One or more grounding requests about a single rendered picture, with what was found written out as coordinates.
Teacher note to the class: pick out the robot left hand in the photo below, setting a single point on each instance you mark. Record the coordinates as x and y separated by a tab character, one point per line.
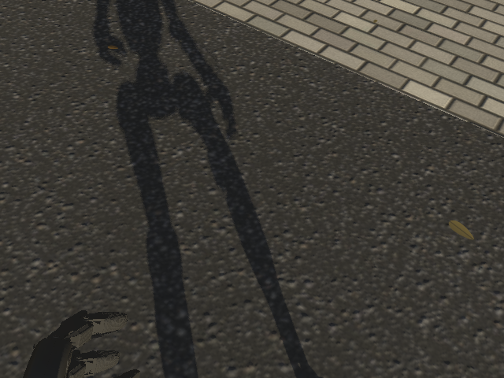
53	356

